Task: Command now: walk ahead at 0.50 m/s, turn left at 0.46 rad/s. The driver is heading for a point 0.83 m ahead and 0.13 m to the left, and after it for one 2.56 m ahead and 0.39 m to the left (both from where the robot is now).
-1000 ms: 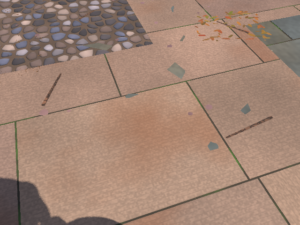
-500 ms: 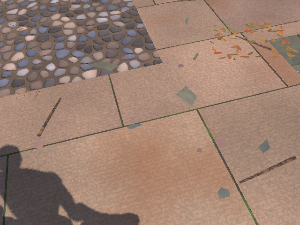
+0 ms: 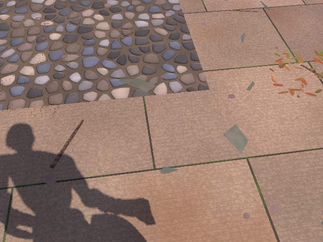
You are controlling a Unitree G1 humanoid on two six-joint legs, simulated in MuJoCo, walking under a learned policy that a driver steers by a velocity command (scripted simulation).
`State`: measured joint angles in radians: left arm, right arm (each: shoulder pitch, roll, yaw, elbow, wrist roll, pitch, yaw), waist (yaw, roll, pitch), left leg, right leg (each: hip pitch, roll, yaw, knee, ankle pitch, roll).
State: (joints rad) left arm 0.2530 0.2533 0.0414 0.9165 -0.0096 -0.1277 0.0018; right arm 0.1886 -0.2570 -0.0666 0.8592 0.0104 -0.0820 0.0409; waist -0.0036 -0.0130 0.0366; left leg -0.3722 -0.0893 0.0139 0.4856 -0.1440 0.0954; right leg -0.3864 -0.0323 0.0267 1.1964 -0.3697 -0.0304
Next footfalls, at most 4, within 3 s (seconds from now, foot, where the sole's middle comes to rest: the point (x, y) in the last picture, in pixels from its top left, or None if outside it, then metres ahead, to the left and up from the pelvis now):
0.38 right None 0.40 -0.11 -0.77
0.90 left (108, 219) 0.55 0.24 -0.77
1.40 right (160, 195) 0.66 0.02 -0.77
1.88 left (107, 198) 0.64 0.25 -0.77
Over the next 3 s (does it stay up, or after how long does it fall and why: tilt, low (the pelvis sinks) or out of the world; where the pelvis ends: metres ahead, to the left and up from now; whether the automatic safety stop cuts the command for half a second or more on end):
stays up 1.03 0.12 0.01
